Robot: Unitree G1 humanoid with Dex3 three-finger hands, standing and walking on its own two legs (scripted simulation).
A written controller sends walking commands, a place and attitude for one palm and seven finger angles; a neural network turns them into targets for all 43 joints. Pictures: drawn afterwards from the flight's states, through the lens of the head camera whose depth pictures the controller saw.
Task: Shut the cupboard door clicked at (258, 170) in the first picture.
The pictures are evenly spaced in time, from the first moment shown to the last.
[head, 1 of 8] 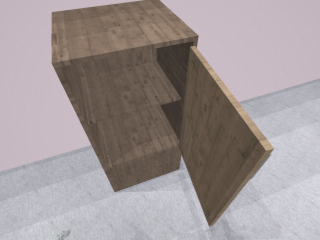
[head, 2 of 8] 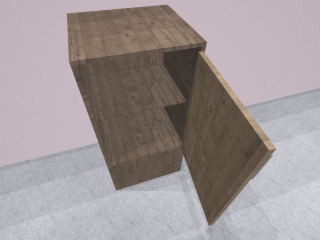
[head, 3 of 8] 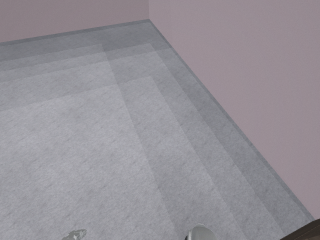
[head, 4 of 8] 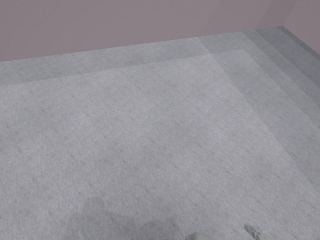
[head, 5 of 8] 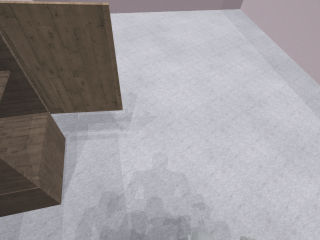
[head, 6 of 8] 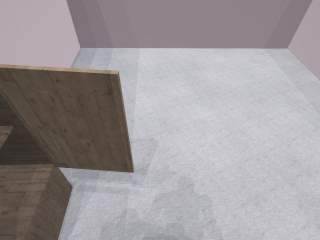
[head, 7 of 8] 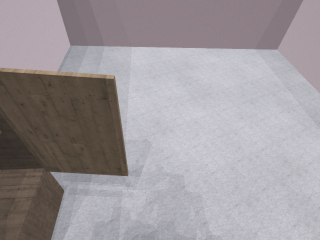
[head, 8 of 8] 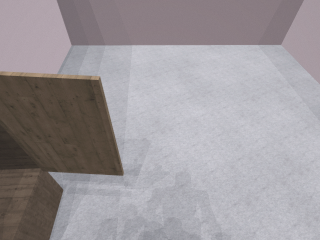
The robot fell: no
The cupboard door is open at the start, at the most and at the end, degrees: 84 84 84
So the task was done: no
